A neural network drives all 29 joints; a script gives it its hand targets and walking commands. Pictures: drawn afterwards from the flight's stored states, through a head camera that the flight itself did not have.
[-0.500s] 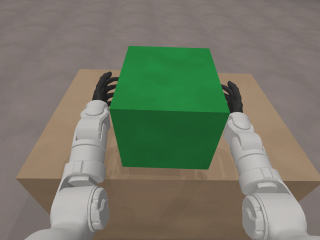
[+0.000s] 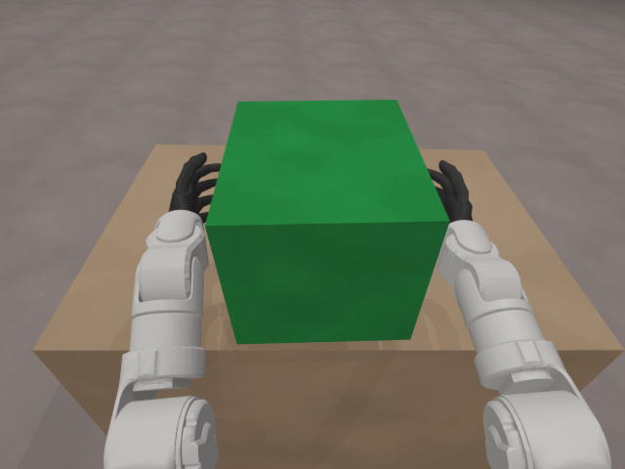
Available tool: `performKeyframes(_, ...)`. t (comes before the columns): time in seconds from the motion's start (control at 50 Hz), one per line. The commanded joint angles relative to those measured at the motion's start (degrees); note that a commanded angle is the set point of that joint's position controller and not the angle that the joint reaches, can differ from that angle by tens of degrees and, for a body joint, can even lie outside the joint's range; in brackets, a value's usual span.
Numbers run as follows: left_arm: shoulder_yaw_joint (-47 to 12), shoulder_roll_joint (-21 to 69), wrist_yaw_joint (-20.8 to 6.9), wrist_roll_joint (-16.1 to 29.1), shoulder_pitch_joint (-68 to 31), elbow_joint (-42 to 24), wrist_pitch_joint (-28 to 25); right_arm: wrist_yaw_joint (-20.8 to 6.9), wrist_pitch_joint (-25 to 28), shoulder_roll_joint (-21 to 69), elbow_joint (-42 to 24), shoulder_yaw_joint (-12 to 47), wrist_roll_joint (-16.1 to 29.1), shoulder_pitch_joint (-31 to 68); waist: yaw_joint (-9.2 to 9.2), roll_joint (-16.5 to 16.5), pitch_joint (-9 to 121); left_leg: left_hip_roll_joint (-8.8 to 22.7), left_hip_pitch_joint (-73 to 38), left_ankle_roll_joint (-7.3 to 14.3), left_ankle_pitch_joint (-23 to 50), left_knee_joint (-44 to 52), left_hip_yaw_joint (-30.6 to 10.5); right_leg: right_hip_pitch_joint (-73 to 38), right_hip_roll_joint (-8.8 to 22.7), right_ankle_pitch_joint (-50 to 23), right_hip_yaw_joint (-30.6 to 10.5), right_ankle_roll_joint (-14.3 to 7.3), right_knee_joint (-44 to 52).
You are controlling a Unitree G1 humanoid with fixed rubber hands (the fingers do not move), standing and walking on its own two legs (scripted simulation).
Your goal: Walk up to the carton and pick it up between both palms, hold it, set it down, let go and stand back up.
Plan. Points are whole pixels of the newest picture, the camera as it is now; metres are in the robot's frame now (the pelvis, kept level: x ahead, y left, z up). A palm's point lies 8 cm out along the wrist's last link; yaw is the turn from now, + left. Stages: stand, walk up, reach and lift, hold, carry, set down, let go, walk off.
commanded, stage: reach and lift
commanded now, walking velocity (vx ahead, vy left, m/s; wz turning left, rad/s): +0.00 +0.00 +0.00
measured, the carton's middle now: (320, 216) +0.43 +0.00 +0.13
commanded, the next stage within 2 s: hold in 0.82 s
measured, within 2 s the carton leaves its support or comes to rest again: neither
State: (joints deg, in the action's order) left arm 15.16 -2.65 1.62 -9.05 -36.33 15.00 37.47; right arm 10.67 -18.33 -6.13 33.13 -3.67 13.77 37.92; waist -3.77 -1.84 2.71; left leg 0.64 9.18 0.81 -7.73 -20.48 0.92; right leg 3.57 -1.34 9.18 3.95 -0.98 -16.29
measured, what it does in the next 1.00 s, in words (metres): stands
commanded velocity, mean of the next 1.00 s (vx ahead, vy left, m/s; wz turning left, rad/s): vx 0.00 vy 0.00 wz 0.00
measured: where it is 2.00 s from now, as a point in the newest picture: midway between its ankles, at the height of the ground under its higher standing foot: outside the picture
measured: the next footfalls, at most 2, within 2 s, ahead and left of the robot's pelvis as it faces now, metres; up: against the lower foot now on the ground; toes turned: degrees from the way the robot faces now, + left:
none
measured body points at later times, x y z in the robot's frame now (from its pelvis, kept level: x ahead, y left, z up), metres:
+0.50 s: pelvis +0.00 +0.00 +0.00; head -0.05 +0.02 +0.45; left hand +0.39 +0.17 +0.20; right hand +0.39 -0.17 +0.20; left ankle +0.04 +0.11 -0.75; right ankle +0.00 -0.10 -0.75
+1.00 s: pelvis +0.00 +0.00 +0.00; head -0.06 +0.02 +0.45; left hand +0.39 +0.17 +0.22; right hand +0.39 -0.17 +0.21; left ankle +0.04 +0.11 -0.75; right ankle +0.00 -0.10 -0.75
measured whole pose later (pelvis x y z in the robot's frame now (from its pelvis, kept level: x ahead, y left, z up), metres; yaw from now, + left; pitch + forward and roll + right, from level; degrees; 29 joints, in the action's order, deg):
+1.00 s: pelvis +0.00 +0.00 +0.00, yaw +0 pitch -4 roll -1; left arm 15.9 -4.7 2.4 -7.6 -41.9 16.4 43.0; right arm 12.2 -24.3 -8.9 35.2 -1.7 17.5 44.7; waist -3.7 -0.9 5.0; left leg 1.0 9.8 0.6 -7.7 -21.1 0.9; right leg 4.1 -1.7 9.0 3.9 -1.1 -16.6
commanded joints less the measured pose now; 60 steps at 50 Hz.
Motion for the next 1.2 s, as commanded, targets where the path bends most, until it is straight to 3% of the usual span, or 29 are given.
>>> performKeyframes(0.0, -31.6, 37.2, -6.2, 9.5, -47.2, -9.2, -4.4, -6.9, 3.6, 37.3, -22.0, 22.3, 3.4, 57.7, 0.04, 3.3, 29.2, -1.3, -16.5, -0.1, 9.2, 0.9, -2.5, 3.3, -1.2, -6.3, -1.6, 3.2, 2.6)
performKeyframes(0.22, -27.2, 35.7, -7.0, 8.4, -49.0, -3.8, -4.0, -6.6, 2.6, 37.6, -16.3, 19.8, 2.8, 60.0, -0.08, 2.7, 29.6, -1.9, -15.2, 0.6, 8.1, 1.4, -2.1, 0.8, -0.7, -7.8, -2.0, 4.0, 2.3)
performKeyframes(0.28, -27.0, 35.7, -7.2, 8.3, -49.3, -4.2, -4.0, -6.2, 2.5, 37.6, -16.5, 20.3, 3.6, 60.2, -0.5, 3.0, 30.0, -2.1, -15.9, 0.1, 10.4, 0.7, -2.2, -0.1, -0.9, -10.1, -2.0, 4.2, 2.1)
performKeyframes(0.3, -29.3, 36.5, -7.0, 9.4, -47.8, -7.4, -4.0, -5.8, 2.6, 38.2, -18.5, 23.2, 5.2, 59.5, -0.78, 3.3, 33.1, -2.0, -18.4, -1.1, 16.5, -0.8, -2.3, -3.5, -1.8, -16.4, -1.3, 4.2, 0.4)
performKeyframes(0.34, -30.5, 36.4, -6.8, 10.1, -47.3, -9.0, -3.7, -4.8, 1.9, 37.5, -21.0, 25.2, 7.5, 59.2, -1.11, 3.5, 32.5, -2.3, -19.2, -2.0, 20.7, -2.1, -2.5, -4.2, -2.4, -19.4, -1.3, 4.4, 0.3)
performKeyframes(0.4, -29.4, 35.8, -7.2, 9.4, -47.9, -9.2, -3.1, -4.5, 0.7, 37.4, -20.1, 24.3, 7.2, 58.1, -1.08, 3.2, 28.7, -2.4, -16.9, -1.9, 16.1, -0.7, -2.3, -2.5, -2.0, -14.9, -1.4, 4.5, 0.8)
performKeyframes(0.5, -30.5, 35.8, -6.8, 9.7, -49.1, -10.8, -2.2, -4.9, -0.2, 36.5, -19.5, 23.9, 8.1, 57.6, -1.71, 5.1, 26.8, -2.1, -17.9, -2.8, 16.8, -0.8, -2.7, -0.8, -2.1, -13.6, -1.2, 3.8, 1.2)
performKeyframes(0.56, -31.1, 36.2, -6.7, 10.5, -49.1, -11.7, -1.9, -4.8, -0.2, 37.0, -22.9, 25.1, 9.2, 59.8, -0.98, 4.8, 29.7, -2.2, -18.1, -2.7, 18.2, -1.6, -2.7, -1.3, -2.3, -14.7, -1.3, 3.9, 1.1)
performKeyframes(0.62, -32.4, 36.8, -6.2, 11.6, -51.3, -12.0, -2.0, -5.0, -0.5, 37.5, -23.9, 24.2, 8.8, 61.4, -1.55, 5.7, 31.0, -2.2, -17.7, -2.6, 15.1, -1.3, -2.8, 0.8, -2.3, -11.7, -1.3, 3.7, 1.2)
performKeyframes(0.7, -31.1, 36.6, -5.6, 11.1, -52.6, -9.8, -1.4, -6.1, -1.5, 36.6, -18.7, 21.8, 7.4, 60.8, -1.04, 5.3, 28.4, -1.4, -17.1, -2.3, 10.9, 0.3, -2.7, 3.9, -2.3, -5.8, -1.1, 3.2, 2.0)
performKeyframes(0.76, -31.0, 36.8, -5.6, 11.4, -52.9, -9.1, -1.0, -6.4, -1.6, 36.1, -18.5, 21.6, 7.8, 62.0, -0.85, 5.8, 29.6, -1.2, -17.0, -2.3, 11.2, 0.3, -3.0, 3.4, -2.3, -6.3, -1.3, 3.0, 2.0)
performKeyframes(0.84, -29.0, 35.9, -6.1, 11.2, -52.0, -7.2, -1.1, -5.6, -2.0, 37.3, -19.2, 22.8, 8.6, 63.0, -0.44, 2.9, 31.8, -1.9, -16.3, -1.2, 12.2, -0.5, -2.6, 0.5, -2.1, -10.7, -2.0, 4.0, 1.5)
performKeyframes(0.92, -29.7, 35.7, -5.8, 11.7, -52.1, -11.3, -0.6, -4.6, -2.9, 37.9, -22.2, 25.9, 11.7, 63.0, 0.04, 3.6, 34.0, -2.4, -16.5, -1.7, 17.7, -2.0, -2.6, -2.1, -2.5, -15.7, -2.5, 4.1, 0.5)
performKeyframes(0.98, -27.9, 34.3, -6.2, 10.6, -51.1, -9.6, 1.0, -4.3, -4.2, 37.5, -21.7, 25.7, 12.2, 63.5, 0.86, 2.4, 29.6, -2.3, -14.6, -1.0, 14.2, -0.9, -2.2, -0.7, -2.5, -10.8, -2.5, 3.9, 1.8)
performKeyframes(1.02, -28.6, 34.9, -6.3, 11.0, -52.3, -11.5, 1.4, -4.5, -4.8, 37.6, -21.2, 24.9, 12.5, 62.8, 0.52, 3.6, 29.3, -2.1, -14.5, -1.3, 13.0, -0.3, -2.3, 0.1, -2.5, -8.5, -2.4, 3.5, 1.8)
performKeyframes(1.18, -28.6, 33.6, -7.4, 11.4, -53.3, -12.0, 2.7, -3.6, -6.8, 38.2, -22.7, 24.5, 12.9, 62.7, -0.59, 3.5, 28.8, -2.7, -13.6, -1.4, 12.8, -0.7, -2.0, -1.4, -2.2, -11.7, -2.8, 4.2, 1.5)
